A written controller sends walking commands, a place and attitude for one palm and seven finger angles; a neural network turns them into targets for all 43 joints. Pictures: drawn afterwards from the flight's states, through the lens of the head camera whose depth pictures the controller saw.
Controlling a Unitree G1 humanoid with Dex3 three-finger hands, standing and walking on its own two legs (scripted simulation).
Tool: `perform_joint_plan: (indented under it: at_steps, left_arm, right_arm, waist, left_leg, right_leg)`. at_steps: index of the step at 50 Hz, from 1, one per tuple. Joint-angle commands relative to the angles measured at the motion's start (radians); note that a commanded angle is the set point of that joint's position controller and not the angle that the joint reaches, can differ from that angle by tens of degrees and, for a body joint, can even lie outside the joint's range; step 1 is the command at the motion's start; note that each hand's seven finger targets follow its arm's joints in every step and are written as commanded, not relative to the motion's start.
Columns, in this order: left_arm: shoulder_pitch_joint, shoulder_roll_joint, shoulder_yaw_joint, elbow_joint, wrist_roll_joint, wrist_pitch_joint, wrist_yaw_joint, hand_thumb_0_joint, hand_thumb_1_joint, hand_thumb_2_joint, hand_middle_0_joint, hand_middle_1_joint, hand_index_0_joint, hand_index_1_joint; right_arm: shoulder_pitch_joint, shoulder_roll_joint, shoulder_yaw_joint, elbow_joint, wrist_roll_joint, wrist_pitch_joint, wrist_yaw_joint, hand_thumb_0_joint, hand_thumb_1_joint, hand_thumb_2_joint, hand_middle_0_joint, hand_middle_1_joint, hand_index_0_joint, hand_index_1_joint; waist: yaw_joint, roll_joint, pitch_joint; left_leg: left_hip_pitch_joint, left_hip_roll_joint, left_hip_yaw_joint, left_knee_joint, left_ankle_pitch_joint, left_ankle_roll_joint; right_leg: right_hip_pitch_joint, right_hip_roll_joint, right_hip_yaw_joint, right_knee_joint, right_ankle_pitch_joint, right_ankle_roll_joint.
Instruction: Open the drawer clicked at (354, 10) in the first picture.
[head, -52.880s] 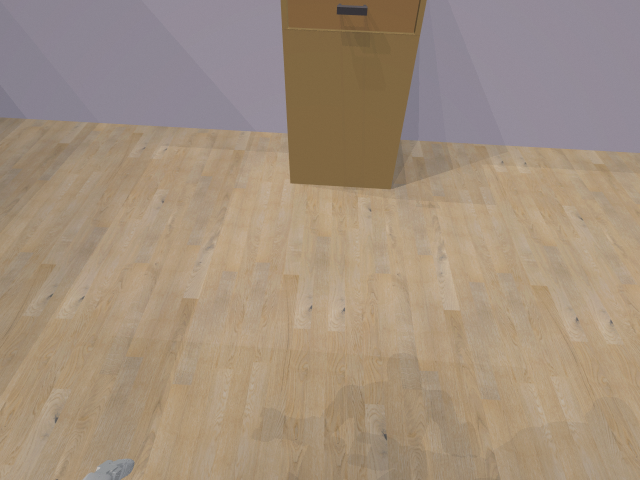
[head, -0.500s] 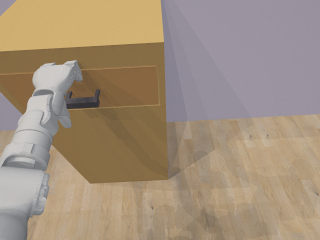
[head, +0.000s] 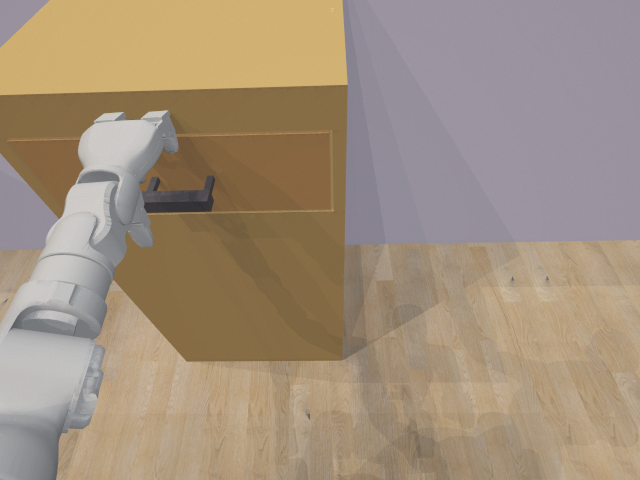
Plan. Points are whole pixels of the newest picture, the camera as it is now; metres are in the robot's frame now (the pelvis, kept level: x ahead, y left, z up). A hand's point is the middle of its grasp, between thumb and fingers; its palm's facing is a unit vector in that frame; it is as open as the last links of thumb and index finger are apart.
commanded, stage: lower the fingers behind the handle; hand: left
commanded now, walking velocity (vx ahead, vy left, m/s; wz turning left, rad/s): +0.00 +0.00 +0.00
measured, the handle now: (179, 191) +0.51 +0.23 +0.05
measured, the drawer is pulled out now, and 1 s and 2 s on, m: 0.00 0.00 0.00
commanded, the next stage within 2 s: lift the fingers back up to retry in 1.48 s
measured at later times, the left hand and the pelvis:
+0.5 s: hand (154, 214) +0.45 +0.24 +0.06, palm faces -0.07 +0.01 -1.00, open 13.8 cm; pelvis +0.00 +0.00 -0.01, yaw +1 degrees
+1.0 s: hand (163, 211) +0.46 +0.23 +0.06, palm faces -0.01 +0.02 -1.00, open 13.8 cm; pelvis -0.01 +0.00 -0.01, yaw +0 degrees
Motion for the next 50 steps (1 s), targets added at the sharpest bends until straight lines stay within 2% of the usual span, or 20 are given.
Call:
perform_joint_plan:
  at_steps: [1, 5, 6, 10, 14, 18, 20, 21, 24, 27, 29, 31, 32, 33, 37, 40, 44, 48, 49, 50]
  left_arm:
    - [-0.291, 0.243, 0.063, -0.091, -0.003, 0.002, -0.069, 0.0, -0.5, 0.3, -0.3, -1.2, -0.3, -1.2]
    - [-0.338, 0.313, 0.136, -0.232, -0.007, -0.139, -0.074, 0.0, -0.5, 0.3, -0.3, -1.2, -0.3, -1.2]
    - [-0.374, 0.301, 0.131, -0.3, -0.012, -0.178, -0.061, 0.0, -0.5, 0.3, -0.3, -1.2, -0.3, -1.2]
    - [-0.378, 0.367, 0.238, -0.378, -0.007, -0.255, 0.05, 0.0, -0.5, 0.3, -0.3, -1.2, -0.3, -1.2]
    - [-0.352, 0.259, 0.162, -0.285, 0.012, -0.183, 0.146, 0.0, -0.5, 0.3, -0.3, -1.2, -0.3, -1.2]
    - [-0.39, 0.171, 0.063, -0.207, 0.025, -0.077, 0.159, 0.0, -0.5, 0.3, -0.3, -1.2, -0.3, -1.2]
    - [-0.394, 0.194, 0.069, -0.18, 0.03, -0.047, 0.14, 0.0, -0.5, 0.3, -0.3, -1.2, -0.3, -1.2]
    - [-0.411, 0.175, 0.047, -0.176, 0.022, -0.043, 0.123, 0.0, -0.5, 0.3, -0.3, -1.2, -0.3, -1.2]
    - [-0.429, 0.213, 0.068, -0.152, 0.025, -0.058, 0.091, 0.0, -0.5, 0.3, -0.3, -1.2, -0.3, -1.2]
    - [-0.395, 0.307, 0.157, -0.189, 0.032, -0.115, 0.091, 0.0, -0.5, 0.3, -0.3, -1.2, -0.3, -1.2]
    - [-0.311, 0.21, 0.1, -0.133, 0.025, -0.116, 0.088, 0.0, -0.5, 0.3, -0.3, -1.2, -0.3, -1.2]
    - [-0.245, 0.221, 0.124, -0.085, 0.029, -0.117, 0.089, 0.0, -0.5, 0.3, -0.3, -1.2, -0.3, -1.2]
    - [-0.257, 0.215, 0.106, -0.078, 0.034, -0.113, 0.094, 0.0, -0.5, 0.3, -0.3, -1.2, -0.3, -1.2]
    - [-0.273, 0.2, 0.094, -0.093, 0.032, -0.111, 0.1, 0.0, -0.5, 0.3, -0.3, -1.2, -0.3, -1.2]
    - [-0.325, 0.264, 0.143, -0.135, 0.054, -0.122, 0.141, 0.0, -0.5, 0.3, -0.3, -1.2, -0.3, -1.2]
    - [-0.297, 0.195, 0.091, -0.079, 0.061, -0.086, 0.154, 0.0, -0.5, 0.3, -0.3, -1.2, -0.3, -1.2]
    - [-0.334, 0.202, 0.078, -0.016, 0.062, -0.05, 0.16, 0.0, -0.5, 0.3, -0.3, -1.2, -0.3, -1.2]
    - [-0.309, 0.223, 0.085, 0.038, 0.067, -0.027, 0.148, 0.0, -0.5, 0.3, -0.3, -1.2, -0.3, -1.2]
    - [-0.324, 0.195, 0.059, 0.041, 0.066, -0.024, 0.141, 0.0, -0.5, 0.3, -0.3, -1.2, -0.3, -1.2]
    - [-0.301, 0.193, 0.063, 0.05, 0.063, -0.025, 0.135, 0.0, -0.5, 0.3, -0.3, -1.2, -0.3, -1.2]
  right_arm:
    - [0.026, -0.16, -0.039, -0.118, 0.008, -0.011, -0.027, 0.0, -0.9, -0.9, 0.2, 0.3, 0.2, 0.3]
    - [0.037, -0.145, -0.048, -0.135, -0.003, -0.018, -0.038, 0.0, -0.9, -0.9, 0.2, 0.3, 0.2, 0.3]
    - [0.04, -0.141, -0.054, -0.138, -0.01, -0.022, -0.04, 0.0, -0.9, -0.9, 0.2, 0.3, 0.2, 0.3]
    - [0.073, -0.124, -0.075, -0.115, -0.023, -0.04, -0.029, 0.0, -0.9, -0.9, 0.2, 0.3, 0.2, 0.3]
    - [0.088, -0.128, -0.085, -0.071, -0.025, -0.05, 0.0, 0.0, -0.9, -0.9, 0.2, 0.3, 0.2, 0.3]
    - [0.099, -0.14, -0.087, -0.052, -0.02, -0.046, 0.015, 0.0, -0.9, -0.9, 0.2, 0.3, 0.2, 0.3]
    - [0.099, -0.147, -0.087, -0.051, -0.016, -0.039, 0.011, 0.0, -0.9, -0.9, 0.2, 0.3, 0.2, 0.3]
    - [0.1, -0.151, -0.083, -0.054, -0.017, -0.036, 0.006, 0.0, -0.9, -0.9, 0.2, 0.3, 0.2, 0.3]
    - [0.092, -0.148, -0.075, -0.064, -0.015, -0.032, -0.01, 0.0, -0.9, -0.9, 0.2, 0.3, 0.2, 0.3]
    - [0.092, -0.142, -0.071, -0.08, -0.022, -0.032, -0.02, 0.0, -0.9, -0.9, 0.2, 0.3, 0.2, 0.3]
    - [0.096, -0.13, -0.07, -0.085, -0.022, -0.034, -0.017, 0.0, -0.9, -0.9, 0.2, 0.3, 0.2, 0.3]
    - [0.1, -0.139, -0.07, -0.081, -0.02, -0.031, -0.01, 0.0, -0.9, -0.9, 0.2, 0.3, 0.2, 0.3]
    - [0.099, -0.142, -0.065, -0.086, -0.018, -0.028, -0.007, 0.0, -0.9, -0.9, 0.2, 0.3, 0.2, 0.3]
    - [0.1, -0.141, -0.066, -0.089, -0.018, -0.031, -0.004, 0.0, -0.9, -0.9, 0.2, 0.3, 0.2, 0.3]
    - [0.116, -0.142, -0.074, -0.087, -0.024, -0.036, -0.004, 0.0, -0.9, -0.9, 0.2, 0.3, 0.2, 0.3]
    - [0.125, -0.139, -0.076, -0.078, -0.021, -0.038, 0.001, 0.0, -0.9, -0.9, 0.2, 0.3, 0.2, 0.3]
    - [0.132, -0.147, -0.071, -0.068, -0.018, -0.04, -0.001, 0.0, -0.9, -0.9, 0.2, 0.3, 0.2, 0.3]
    - [0.139, -0.148, -0.065, -0.072, -0.015, -0.041, -0.007, 0.0, -0.9, -0.9, 0.2, 0.3, 0.2, 0.3]
    - [0.139, -0.149, -0.063, -0.073, -0.016, -0.041, -0.008, 0.0, -0.9, -0.9, 0.2, 0.3, 0.2, 0.3]
    - [0.141, -0.147, -0.064, -0.077, -0.015, -0.043, -0.008, 0.0, -0.9, -0.9, 0.2, 0.3, 0.2, 0.3]
  waist:
    - [-0.005, -0.16, -0.248]
    - [0.003, -0.082, -0.283]
    - [-0.004, -0.049, -0.316]
    - [0.014, 0.042, -0.417]
    - [-0.01, 0.051, -0.381]
    - [-0.04, 0.015, -0.393]
    - [-0.044, -0.019, -0.401]
    - [-0.051, -0.027, -0.399]
    - [-0.053, -0.057, -0.363]
    - [-0.017, -0.021, -0.413]
    - [-0.019, -0.028, -0.365]
    - [-0.008, -0.05, -0.319]
    - [-0.015, -0.054, -0.287]
    - [-0.016, -0.061, -0.29]
    - [-0.016, -0.043, -0.367]
    - [-0.03, -0.048, -0.34]
    - [-0.048, -0.068, -0.307]
    - [-0.041, -0.066, -0.314]
    - [-0.05, -0.077, -0.305]
    - [-0.044, -0.08, -0.307]
  left_leg:
    - [0.059, -0.039, 0.016, -0.049, 0.266, 0.038]
    - [0.073, -0.046, 0.001, -0.022, 0.269, 0.042]
    - [0.098, -0.049, -0.001, -0.006, 0.299, 0.044]
    - [0.13, -0.048, -0.017, 0.045, 0.419, 0.03]
    - [0.115, -0.04, -0.019, 0.061, 0.416, 0.016]
    - [0.125, -0.035, -0.019, 0.056, 0.381, 0.019]
    - [0.119, -0.036, -0.02, 0.051, 0.358, 0.025]
    - [0.114, -0.039, -0.021, 0.05, 0.36, 0.027]
    - [0.083, -0.042, -0.022, 0.04, 0.294, 0.036]
    - [0.081, -0.046, -0.02, 0.048, 0.336, 0.037]
    - [0.069, -0.041, -0.017, 0.05, 0.352, 0.032]
    - [0.037, -0.036, -0.013, 0.051, 0.352, 0.027]
    - [0.016, -0.035, -0.013, 0.047, 0.315, 0.026]
    - [0.012, -0.035, -0.012, 0.045, 0.293, 0.028]
    - [0.016, -0.037, -0.011, 0.064, 0.312, 0.031]
    - [0.011, -0.035, -0.007, 0.069, 0.301, 0.028]
    - [-0.022, -0.036, -0.006, 0.066, 0.232, 0.031]
    - [-0.046, -0.041, -0.001, 0.069, 0.207, 0.032]
    - [-0.048, -0.038, -0.001, 0.07, 0.201, 0.033]
    - [-0.052, -0.039, 0.001, 0.072, 0.2, 0.034]
  right_leg:
    - [0.229, 0.031, -0.011, -0.054, 0.287, -0.031]
    - [0.215, 0.033, 0.006, -0.029, 0.283, -0.035]
    - [0.206, 0.036, 0.009, -0.021, 0.295, -0.038]
    - [0.183, 0.048, 0.003, 0.033, 0.354, -0.045]
    - [0.093, 0.055, -0.016, 0.043, 0.315, -0.044]
    - [0.072, 0.056, -0.022, 0.031, 0.287, -0.043]
    - [0.094, 0.056, -0.02, 0.022, 0.285, -0.041]
    - [0.105, 0.054, -0.019, 0.017, 0.295, -0.043]
    - [0.107, 0.05, -0.013, 0.012, 0.258, -0.038]
    - [0.15, 0.048, -0.004, 0.033, 0.297, -0.042]
    - [0.125, 0.049, -0.015, 0.036, 0.3, -0.043]
    - [0.103, 0.053, -0.019, 0.038, 0.287, -0.046]
    - [0.08, 0.053, -0.018, 0.038, 0.264, -0.044]
    - [0.077, 0.053, -0.018, 0.037, 0.249, -0.043]
    - [0.096, 0.051, -0.007, 0.053, 0.27, -0.043]
    - [0.06, 0.054, -0.015, 0.054, 0.257, -0.042]
    - [0.033, 0.052, -0.012, 0.044, 0.206, -0.039]
    - [0.043, 0.051, -0.009, 0.048, 0.197, -0.039]
    - [0.032, 0.05, -0.011, 0.047, 0.193, -0.038]
    - [0.039, 0.05, -0.009, 0.048, 0.194, -0.038]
